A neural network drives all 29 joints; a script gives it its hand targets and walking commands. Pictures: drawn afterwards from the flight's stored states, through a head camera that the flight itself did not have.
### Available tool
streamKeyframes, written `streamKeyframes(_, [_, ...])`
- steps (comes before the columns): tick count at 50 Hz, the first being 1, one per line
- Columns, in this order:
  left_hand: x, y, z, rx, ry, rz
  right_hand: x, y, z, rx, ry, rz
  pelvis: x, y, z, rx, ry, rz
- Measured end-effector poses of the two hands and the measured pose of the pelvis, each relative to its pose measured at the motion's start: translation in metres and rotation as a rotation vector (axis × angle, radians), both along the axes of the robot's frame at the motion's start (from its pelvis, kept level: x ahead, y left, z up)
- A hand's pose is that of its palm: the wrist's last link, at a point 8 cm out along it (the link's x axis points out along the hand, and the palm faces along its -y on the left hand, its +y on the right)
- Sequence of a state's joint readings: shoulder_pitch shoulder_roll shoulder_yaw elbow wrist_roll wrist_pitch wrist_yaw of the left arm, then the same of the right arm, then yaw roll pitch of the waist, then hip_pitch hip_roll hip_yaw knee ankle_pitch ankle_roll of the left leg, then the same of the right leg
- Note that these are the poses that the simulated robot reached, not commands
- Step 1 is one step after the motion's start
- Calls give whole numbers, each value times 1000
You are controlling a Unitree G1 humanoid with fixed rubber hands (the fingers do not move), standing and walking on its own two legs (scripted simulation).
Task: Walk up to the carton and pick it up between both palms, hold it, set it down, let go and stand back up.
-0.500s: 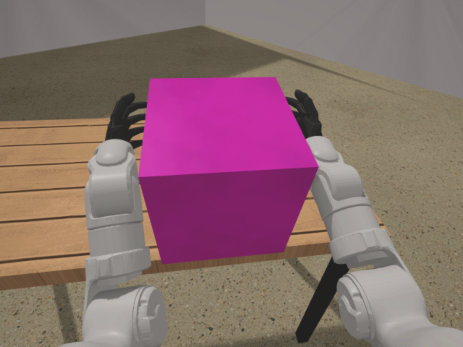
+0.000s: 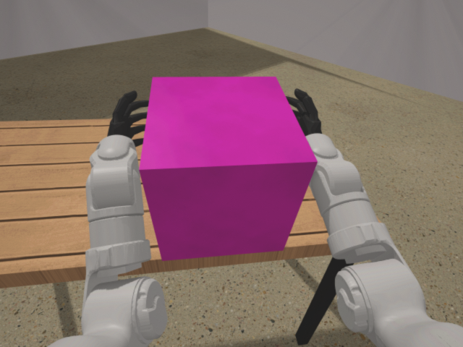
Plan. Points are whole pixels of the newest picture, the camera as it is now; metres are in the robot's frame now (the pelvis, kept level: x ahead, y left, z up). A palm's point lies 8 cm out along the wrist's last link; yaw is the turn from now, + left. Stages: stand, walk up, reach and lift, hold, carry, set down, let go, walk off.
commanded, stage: hold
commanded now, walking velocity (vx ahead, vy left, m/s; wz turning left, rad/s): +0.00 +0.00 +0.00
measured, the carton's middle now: (220, 166) +0.34 +0.01 +0.19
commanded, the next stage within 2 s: none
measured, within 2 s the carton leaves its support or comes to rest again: neither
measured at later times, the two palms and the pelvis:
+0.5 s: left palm (122, 141) +0.35 +0.16 +0.23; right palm (307, 138) +0.36 -0.13 +0.23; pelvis +0.00 +0.00 +0.00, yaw +0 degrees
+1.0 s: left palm (123, 141) +0.36 +0.16 +0.23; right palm (307, 137) +0.36 -0.13 +0.23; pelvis +0.00 +0.00 +0.00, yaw +0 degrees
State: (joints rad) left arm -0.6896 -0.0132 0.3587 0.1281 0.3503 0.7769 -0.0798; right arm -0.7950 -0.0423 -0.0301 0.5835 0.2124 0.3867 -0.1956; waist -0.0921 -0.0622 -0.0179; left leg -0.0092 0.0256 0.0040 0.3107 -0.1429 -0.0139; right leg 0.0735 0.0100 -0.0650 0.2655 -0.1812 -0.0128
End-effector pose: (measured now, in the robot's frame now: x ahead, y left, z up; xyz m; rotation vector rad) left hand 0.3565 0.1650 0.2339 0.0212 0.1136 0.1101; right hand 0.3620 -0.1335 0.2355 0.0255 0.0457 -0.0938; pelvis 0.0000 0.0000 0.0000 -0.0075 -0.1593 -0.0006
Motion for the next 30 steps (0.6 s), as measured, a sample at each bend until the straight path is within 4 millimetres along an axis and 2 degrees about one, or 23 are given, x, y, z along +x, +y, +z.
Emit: streamKeyframes(30, [-3,-1,-3,-2,-3,1,-2,-1,-3,5,-2,1,2,1,0,0,-10,-2])
